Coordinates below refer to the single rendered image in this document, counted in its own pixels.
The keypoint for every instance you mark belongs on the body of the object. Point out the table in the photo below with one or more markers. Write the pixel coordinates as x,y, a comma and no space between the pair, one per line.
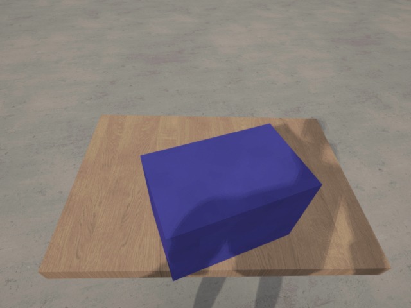
107,228

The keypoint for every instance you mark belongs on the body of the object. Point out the carton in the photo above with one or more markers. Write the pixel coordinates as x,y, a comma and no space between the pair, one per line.
220,197

